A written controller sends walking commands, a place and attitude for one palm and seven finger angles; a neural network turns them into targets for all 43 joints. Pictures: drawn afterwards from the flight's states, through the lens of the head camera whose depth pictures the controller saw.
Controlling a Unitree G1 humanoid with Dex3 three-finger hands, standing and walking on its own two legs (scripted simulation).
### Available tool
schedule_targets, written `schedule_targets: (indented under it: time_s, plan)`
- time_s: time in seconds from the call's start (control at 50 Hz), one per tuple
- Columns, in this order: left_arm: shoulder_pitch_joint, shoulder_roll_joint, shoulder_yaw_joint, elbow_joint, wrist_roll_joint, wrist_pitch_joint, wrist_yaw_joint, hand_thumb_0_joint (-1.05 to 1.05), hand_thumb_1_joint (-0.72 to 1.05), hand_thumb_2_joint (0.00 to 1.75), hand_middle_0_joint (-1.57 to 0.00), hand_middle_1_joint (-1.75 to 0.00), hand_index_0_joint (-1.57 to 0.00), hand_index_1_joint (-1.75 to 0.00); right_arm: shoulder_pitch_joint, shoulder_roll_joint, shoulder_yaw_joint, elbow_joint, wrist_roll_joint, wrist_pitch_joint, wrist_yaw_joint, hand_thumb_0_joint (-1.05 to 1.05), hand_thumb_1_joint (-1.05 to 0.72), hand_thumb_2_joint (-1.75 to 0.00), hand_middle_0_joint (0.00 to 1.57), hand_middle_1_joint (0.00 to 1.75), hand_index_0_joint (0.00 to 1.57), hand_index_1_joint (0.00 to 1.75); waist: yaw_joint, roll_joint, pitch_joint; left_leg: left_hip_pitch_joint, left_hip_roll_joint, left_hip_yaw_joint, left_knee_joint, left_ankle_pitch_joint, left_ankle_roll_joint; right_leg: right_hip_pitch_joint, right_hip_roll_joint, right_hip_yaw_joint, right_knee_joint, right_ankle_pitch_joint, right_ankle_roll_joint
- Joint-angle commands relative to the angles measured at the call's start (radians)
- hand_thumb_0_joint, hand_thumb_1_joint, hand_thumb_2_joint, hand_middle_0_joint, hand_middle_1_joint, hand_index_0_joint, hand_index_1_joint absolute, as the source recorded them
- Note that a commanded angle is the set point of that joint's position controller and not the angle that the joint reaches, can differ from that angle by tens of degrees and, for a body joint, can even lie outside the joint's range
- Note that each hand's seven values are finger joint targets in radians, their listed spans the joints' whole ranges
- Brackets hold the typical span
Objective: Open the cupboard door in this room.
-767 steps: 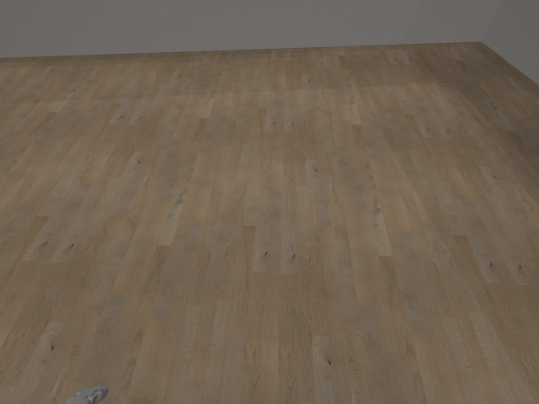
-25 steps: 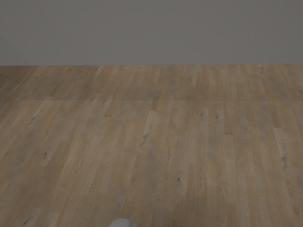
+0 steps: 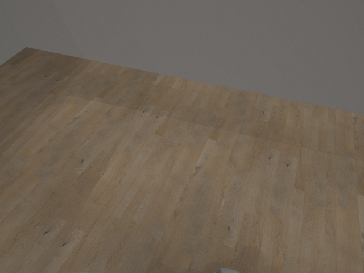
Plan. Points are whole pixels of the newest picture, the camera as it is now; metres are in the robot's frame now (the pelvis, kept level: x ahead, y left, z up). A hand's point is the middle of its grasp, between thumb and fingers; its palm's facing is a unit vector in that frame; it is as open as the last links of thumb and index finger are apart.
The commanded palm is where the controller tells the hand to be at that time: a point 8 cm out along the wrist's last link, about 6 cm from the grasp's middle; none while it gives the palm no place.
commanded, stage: turn or walk to find it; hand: left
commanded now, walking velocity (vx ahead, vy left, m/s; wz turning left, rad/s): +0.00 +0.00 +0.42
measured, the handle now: out of the picture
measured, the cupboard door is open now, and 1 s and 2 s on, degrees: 0 0 0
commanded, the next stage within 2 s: none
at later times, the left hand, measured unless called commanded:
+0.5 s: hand out of the picture -0.03 +0.15 -0.16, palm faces +0.26 -0.93 -0.26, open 7.3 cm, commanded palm none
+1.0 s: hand out of the picture -0.11 +0.20 -0.17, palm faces +0.45 -0.86 -0.24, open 7.4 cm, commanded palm none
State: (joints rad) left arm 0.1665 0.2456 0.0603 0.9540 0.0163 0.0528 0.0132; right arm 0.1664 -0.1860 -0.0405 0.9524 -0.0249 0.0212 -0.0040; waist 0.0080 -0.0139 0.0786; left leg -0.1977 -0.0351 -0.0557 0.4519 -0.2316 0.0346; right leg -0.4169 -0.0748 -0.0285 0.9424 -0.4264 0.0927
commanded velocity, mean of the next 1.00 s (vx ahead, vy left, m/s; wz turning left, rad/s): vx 0.00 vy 0.00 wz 0.42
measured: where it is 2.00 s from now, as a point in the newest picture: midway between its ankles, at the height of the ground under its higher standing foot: outside the picture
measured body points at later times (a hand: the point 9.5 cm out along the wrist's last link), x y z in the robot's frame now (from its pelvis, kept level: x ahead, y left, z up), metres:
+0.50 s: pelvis -0.03 -0.05 +0.00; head +0.00 -0.07 +0.45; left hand -0.04 +0.20 -0.14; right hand +0.06 -0.30 -0.16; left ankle -0.10 +0.10 -0.68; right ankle +0.01 -0.14 -0.74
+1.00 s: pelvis -0.08 -0.02 +0.00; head -0.06 +0.00 +0.45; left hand -0.13 +0.24 -0.15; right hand +0.09 -0.21 -0.14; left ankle -0.10 +0.08 -0.74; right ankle -0.03 -0.16 -0.69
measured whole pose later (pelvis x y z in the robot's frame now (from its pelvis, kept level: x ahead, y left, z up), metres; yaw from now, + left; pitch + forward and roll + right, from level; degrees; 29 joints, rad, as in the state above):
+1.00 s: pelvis -0.08 -0.02 +0.00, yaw +25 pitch -1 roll -1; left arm 0.18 0.23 0.06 0.97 0.02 0.06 0.01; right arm 0.18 -0.18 -0.04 0.97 -0.03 0.02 -0.01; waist 0.00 -0.01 0.07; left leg -0.22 -0.04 -0.04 0.44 -0.21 0.04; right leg -0.40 -0.07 -0.03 0.93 -0.43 0.09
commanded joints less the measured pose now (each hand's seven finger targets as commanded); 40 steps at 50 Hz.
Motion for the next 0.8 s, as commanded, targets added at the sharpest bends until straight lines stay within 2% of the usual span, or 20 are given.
schedule_targets:
  time_s: [0.0,0.04,0.08,0.1,0.12,0.14,0.16,0.2,0.24,0.34,0.48,0.54,0.58,0.6,0.62,0.64,0.66,0.68,0.72,0.78]
  plan:
    - [-0.004,0.056,0.007,-0.083,-0.008,-0.025,0.006,0.0,0.9,0.9,-0.2,-0.3,-0.2,-0.3,0.031,-0.221,-0.061,-0.054,-0.002,-0.004,-0.012,0.0,-0.9,-0.9,0.2,0.3,0.2,0.3,-0.026,0.184,-0.087,0.026,0.248,-0.264,-0.09,0.41,0.138,0.035,0.023,-0.01,-0.143,-0.012,-0.015]
    - [0.015,0.06,0.007,-0.08,-0.011,-0.032,0.008,0.0,0.9,0.9,-0.2,-0.3,-0.2,-0.3,0.037,-0.216,-0.063,-0.054,-0.002,-0.001,-0.011,0.0,-0.9,-0.9,0.2,0.3,0.2,0.3,-0.017,0.179,-0.088,-0.023,0.233,-0.298,-0.066,0.412,0.13,0.116,0.044,-0.014,-0.257,0.03,-0.026]
    - [0.088,0.068,0.012,-0.063,-0.011,-0.045,0.011,0.0,0.9,0.9,-0.2,-0.3,-0.2,-0.3,0.024,-0.204,-0.064,-0.06,0.005,0.0,-0.01,0.0,-0.9,-0.9,0.2,0.3,0.2,0.3,0.02,0.138,-0.123,-0.087,0.186,-0.28,0.0,0.34,0.086,0.265,0.038,-0.024,-0.475,0.192,-0.032]
    - [0.121,0.104,0.02,-0.058,-0.006,-0.057,0.015,0.0,0.9,0.9,-0.2,-0.3,-0.2,-0.3,0.038,-0.172,-0.061,-0.062,0.012,-0.003,-0.006,0.0,-0.9,-0.9,0.2,0.3,0.2,0.3,0.031,0.054,-0.148,-0.162,0.132,-0.235,0.077,0.216,0.036,0.382,-0.035,0.039,-0.591,0.262,-0.048]
    - [0.138,0.19,0.036,-0.056,0.01,-0.067,0.023,0.0,0.9,0.9,-0.2,-0.3,-0.2,-0.3,0.062,-0.105,-0.05,-0.078,0.02,-0.006,0.001,0.0,-0.9,-0.9,0.2,0.3,0.2,0.3,0.032,-0.187,-0.161,-0.332,-0.005,-0.069,0.27,-0.103,-0.039,0.482,-0.278,0.278,-0.639,0.337,-0.133]
    - [0.127,0.211,0.042,-0.071,0.005,-0.064,0.022,0.0,0.9,0.9,-0.2,-0.3,-0.2,-0.3,0.046,-0.125,-0.06,-0.087,0.01,0.008,-0.003,0.0,-0.9,-0.9,0.2,0.3,0.2,0.3,0.04,-0.242,-0.125,-0.337,-0.027,-0.033,0.475,-0.353,-0.057,0.344,-0.418,0.355,-0.669,0.386,-0.236]
    - [0.085,0.184,0.045,-0.083,0.001,-0.063,0.024,0.0,0.9,0.9,-0.2,-0.3,-0.2,-0.3,0.035,-0.148,-0.068,-0.072,0.002,0.024,-0.002,0.0,-0.9,-0.9,0.2,0.3,0.2,0.3,0.031,-0.231,-0.083,-0.329,0.005,-0.073,0.622,-0.333,-0.049,0.234,-0.385,0.343,-0.693,0.292,-0.261]
    - [-0.008,0.123,0.028,-0.103,0.0,-0.062,0.021,0.0,0.9,0.9,-0.2,-0.3,-0.2,-0.3,0.067,-0.135,-0.07,-0.033,0.0,0.034,0.009,0.0,-0.9,-0.9,0.2,0.3,0.2,0.3,-0.023,-0.103,-0.026,-0.34,0.035,-0.05,0.76,-0.206,-0.06,0.182,-0.281,0.187,-0.674,0.25,-0.227]
    - [-0.02,0.087,0.019,-0.104,0.001,-0.068,0.022,0.0,0.9,0.9,-0.2,-0.3,-0.2,-0.3,0.106,-0.116,-0.065,-0.009,0.0,0.036,0.016,0.0,-0.9,-0.9,0.2,0.3,0.2,0.3,-0.036,-0.117,-0.038,-0.332,0.048,-0.023,0.776,-0.133,-0.077,0.199,-0.23,0.083,-0.656,0.325,-0.194]
    - [0.072,0.104,0.025,-0.067,0.006,-0.07,0.023,0.0,0.9,0.9,-0.2,-0.3,-0.2,-0.3,0.057,-0.112,-0.057,-0.006,0.002,0.04,0.016,0.0,-0.9,-0.9,0.2,0.3,0.2,0.3,0.007,-0.143,-0.046,-0.323,0.068,0.013,0.669,-0.156,-0.103,0.272,-0.253,0.053,-0.652,0.372,-0.21]
    - [0.145,0.151,0.039,-0.021,0.016,-0.061,0.02,0.0,0.9,0.9,-0.2,-0.3,-0.2,-0.3,-0.025,-0.094,-0.034,-0.019,0.013,0.024,0.012,0.0,-0.9,-0.9,0.2,0.3,0.2,0.3,0.051,-0.173,-0.09,-0.228,0.067,0.085,0.391,-0.257,-0.09,0.344,-0.291,0.034,-0.599,0.521,-0.247]
    - [0.123,0.165,0.045,-0.011,0.016,-0.055,0.019,0.0,0.9,0.9,-0.2,-0.3,-0.2,-0.3,-0.001,-0.09,-0.029,-0.021,0.02,0.014,0.008,0.0,-0.9,-0.9,0.2,0.3,0.2,0.3,0.031,-0.183,-0.116,-0.149,0.061,0.117,0.244,-0.236,-0.077,0.335,-0.301,0.008,-0.552,0.535,-0.239]
    - [0.109,0.162,0.045,-0.008,0.008,-0.047,0.016,0.0,0.9,0.9,-0.2,-0.3,-0.2,-0.3,0.044,-0.102,-0.028,-0.009,0.017,0.004,0.006,0.0,-0.9,-0.9,0.2,0.3,0.2,0.3,-0.001,-0.148,-0.127,-0.008,0.055,0.135,0.053,-0.082,-0.064,0.25,-0.277,-0.049,-0.478,0.466,-0.179]
    - [0.105,0.14,0.04,-0.012,-0.001,-0.038,0.014,0.0,0.9,0.9,-0.2,-0.3,-0.2,-0.3,0.077,-0.137,-0.036,-0.005,0.016,-0.006,0.008,0.0,-0.9,-0.9,0.2,0.3,0.2,0.3,-0.028,-0.054,-0.139,0.12,0.096,0.082,-0.07,0.018,-0.048,0.133,-0.243,-0.094,-0.377,0.342,-0.127]
    - [0.115,0.082,0.03,-0.037,-0.008,-0.028,0.008,0.0,0.9,0.9,-0.2,-0.3,-0.2,-0.3,0.084,-0.234,-0.056,-0.015,0.005,-0.011,0.006,0.0,-0.9,-0.9,0.2,0.3,0.2,0.3,-0.036,0.218,-0.121,0.198,0.315,-0.219,-0.148,0.127,0.032,-0.089,-0.11,-0.162,-0.184,0.044,-0.05]
    - [0.05,0.056,0.01,-0.071,0.001,-0.022,0.005,0.0,0.9,0.9,-0.2,-0.3,-0.2,-0.3,0.107,-0.292,-0.066,-0.021,0.006,-0.001,0.003,0.0,-0.9,-0.9,0.2,0.3,0.2,0.3,-0.061,0.287,-0.079,0.113,0.44,-0.311,-0.198,0.233,0.113,-0.137,-0.06,-0.115,-0.025,-0.169,-0.033]
    - [0.009,0.069,0.016,-0.066,0.008,-0.007,0.013,0.0,0.9,0.9,-0.2,-0.3,-0.2,-0.3,0.103,-0.267,-0.063,-0.006,0.003,-0.005,-0.007,0.0,-0.9,-0.9,0.2,0.3,0.2,0.3,-0.067,0.281,-0.066,0.039,0.408,-0.307,-0.214,0.192,0.109,-0.124,-0.057,-0.027,0.056,-0.152,-0.036]
    - [-0.004,0.078,0.021,-0.054,0.004,-0.002,0.01,0.0,0.9,0.9,-0.2,-0.3,-0.2,-0.3,0.054,-0.252,-0.054,-0.015,0.001,-0.002,-0.017,0.0,-0.9,-0.9,0.2,0.3,0.2,0.3,-0.048,0.276,-0.021,-0.007,0.369,-0.273,-0.215,0.138,0.109,-0.137,-0.055,-0.001,0.111,-0.097,-0.034]
    - [0.048,0.082,0.024,-0.017,0.005,-0.008,-0.002,0.0,0.9,0.9,-0.2,-0.3,-0.2,-0.3,-0.025,-0.213,-0.038,-0.034,0.003,-0.009,-0.021,0.0,-0.9,-0.9,0.2,0.3,0.2,0.3,-0.003,0.187,-0.014,0.008,0.288,-0.179,-0.185,0.201,0.103,-0.137,-0.043,0.005,0.159,0.013,-0.028]
    - [0.066,0.079,0.02,-0.008,0.003,-0.017,-0.002,0.0,0.9,0.9,-0.2,-0.3,-0.2,-0.3,0.002,-0.204,-0.04,-0.031,0.009,-0.019,-0.021,0.0,-0.9,-0.9,0.2,0.3,0.2,0.3,-0.007,0.128,-0.076,0.089,0.266,-0.146,-0.151,0.342,0.114,-0.129,-0.034,0.004,0.152,0.043,-0.012]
